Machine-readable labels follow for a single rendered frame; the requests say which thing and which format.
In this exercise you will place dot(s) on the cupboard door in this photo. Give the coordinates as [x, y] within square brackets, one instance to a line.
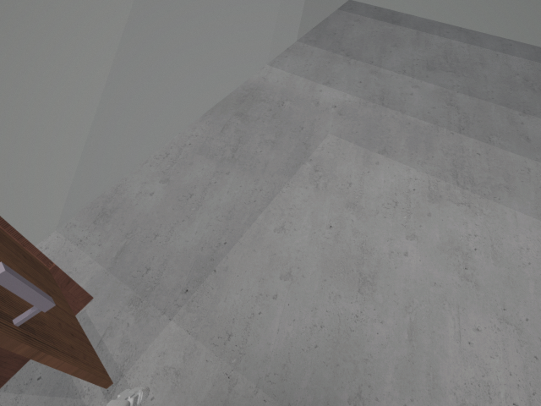
[53, 338]

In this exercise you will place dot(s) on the robot left hand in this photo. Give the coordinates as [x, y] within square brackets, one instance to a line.
[131, 397]

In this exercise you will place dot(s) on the handle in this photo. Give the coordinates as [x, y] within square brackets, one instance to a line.
[27, 291]

